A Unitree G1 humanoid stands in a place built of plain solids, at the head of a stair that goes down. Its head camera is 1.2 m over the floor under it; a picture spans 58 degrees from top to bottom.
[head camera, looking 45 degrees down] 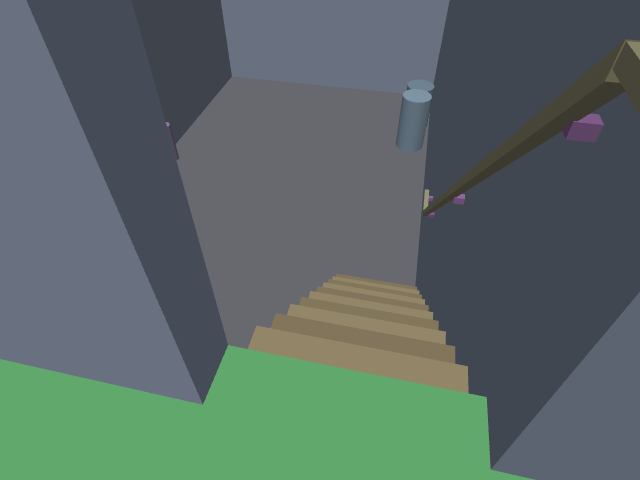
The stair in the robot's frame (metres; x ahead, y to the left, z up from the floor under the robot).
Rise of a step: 0.21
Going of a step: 0.21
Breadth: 0.79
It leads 12 degrees to the right of straight ahead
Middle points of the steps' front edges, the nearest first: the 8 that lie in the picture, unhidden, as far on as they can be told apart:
0.65 -0.10 0.00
0.85 -0.14 -0.20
1.06 -0.19 -0.41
1.26 -0.23 -0.61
1.47 -0.28 -0.82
1.67 -0.32 -1.03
1.88 -0.37 -1.23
2.08 -0.41 -1.44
